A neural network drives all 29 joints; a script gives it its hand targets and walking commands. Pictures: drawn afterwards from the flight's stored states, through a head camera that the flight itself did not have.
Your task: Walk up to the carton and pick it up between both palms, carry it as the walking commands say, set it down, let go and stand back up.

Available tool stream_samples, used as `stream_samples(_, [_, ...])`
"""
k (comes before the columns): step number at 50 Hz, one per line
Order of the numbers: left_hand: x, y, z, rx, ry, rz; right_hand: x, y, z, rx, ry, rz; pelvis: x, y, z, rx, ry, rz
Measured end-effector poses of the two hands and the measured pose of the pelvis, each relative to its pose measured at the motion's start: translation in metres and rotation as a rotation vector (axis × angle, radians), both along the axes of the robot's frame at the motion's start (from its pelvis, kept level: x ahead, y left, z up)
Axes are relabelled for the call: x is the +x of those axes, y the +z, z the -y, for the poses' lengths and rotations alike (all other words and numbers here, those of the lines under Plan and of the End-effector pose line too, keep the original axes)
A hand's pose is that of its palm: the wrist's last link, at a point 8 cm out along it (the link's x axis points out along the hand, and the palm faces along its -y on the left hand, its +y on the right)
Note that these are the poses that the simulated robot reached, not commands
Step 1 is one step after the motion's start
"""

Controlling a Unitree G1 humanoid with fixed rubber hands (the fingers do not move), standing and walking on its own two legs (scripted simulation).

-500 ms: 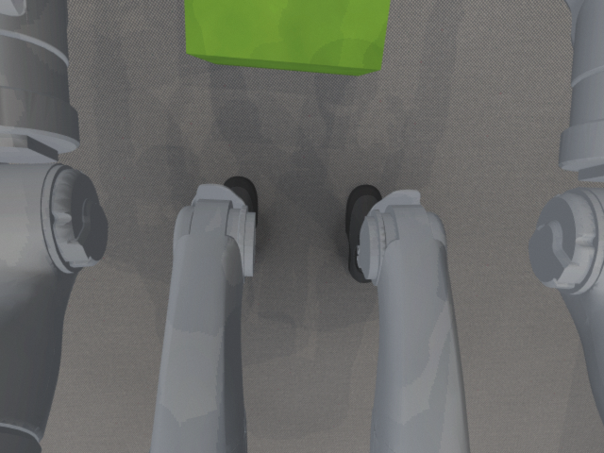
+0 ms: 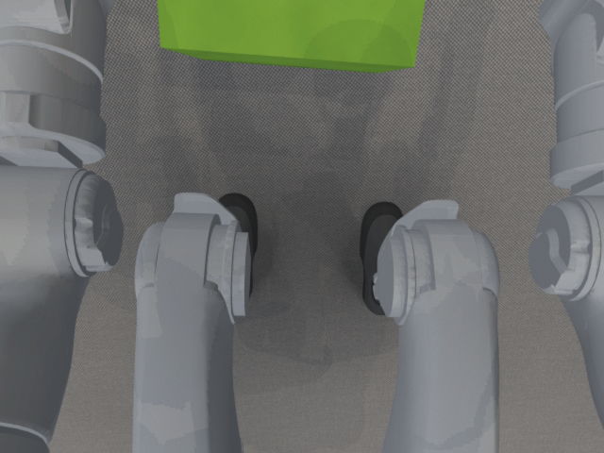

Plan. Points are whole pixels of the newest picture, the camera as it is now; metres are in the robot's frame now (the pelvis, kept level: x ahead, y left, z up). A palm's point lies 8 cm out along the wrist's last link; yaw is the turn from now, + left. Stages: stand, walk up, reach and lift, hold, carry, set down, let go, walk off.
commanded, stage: reach and lift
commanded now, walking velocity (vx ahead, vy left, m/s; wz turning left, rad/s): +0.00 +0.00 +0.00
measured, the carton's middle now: out of the picture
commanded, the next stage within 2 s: none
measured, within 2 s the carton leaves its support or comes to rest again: neither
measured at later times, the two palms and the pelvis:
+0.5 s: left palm out of the picture +0.56 +0.21 -0.26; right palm out of the picture +0.56 -0.20 -0.25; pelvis +0.02 +0.00 -0.05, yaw -1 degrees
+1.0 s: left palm out of the picture +0.55 +0.21 -0.25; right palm out of the picture +0.56 -0.17 -0.25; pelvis +0.01 +0.00 -0.05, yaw +0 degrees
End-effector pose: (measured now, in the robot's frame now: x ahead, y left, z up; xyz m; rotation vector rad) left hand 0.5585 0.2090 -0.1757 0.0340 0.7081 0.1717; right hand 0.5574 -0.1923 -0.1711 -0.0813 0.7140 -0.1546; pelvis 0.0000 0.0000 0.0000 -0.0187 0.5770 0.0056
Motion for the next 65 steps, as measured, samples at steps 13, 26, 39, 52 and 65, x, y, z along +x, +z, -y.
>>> stream_samples(13, [-0.012, -0.063, 0.0, 0.003, -0.004, -0.082, -0.013, -0.066, -0.005, 0.018, 0.004, -0.066, 0.01, -0.038, -0.001, 0.006, -0.006, -0.001])
stream_samples(26, [-0.002, -0.082, -0.004, 0.004, -0.02, -0.08, 0.002, -0.08, 0.003, 0.007, 0.01, -0.056, 0.021, -0.054, -0.002, 0.007, -0.019, -0.002])
stream_samples(39, [-0.005, -0.076, -0.003, -0.009, -0.007, -0.067, 0.001, -0.077, -0.003, 0.02, 0.009, -0.053, 0.016, -0.053, -0.002, 0.012, -0.018, 0.004])
stream_samples(52, [-0.01, -0.074, 0.004, -0.012, -0.022, -0.09, -0.001, -0.076, -0.026, 0.044, 0.032, -0.067, 0.009, -0.05, -0.005, 0.011, -0.013, 0.003])
stream_samples(65, [-0.008, -0.072, 0.009, 0.006, -0.034, -0.089, 0.005, -0.074, -0.049, 0.058, 0.051, -0.044, 0.009, -0.047, -0.005, 0.012, -0.008, -0.005])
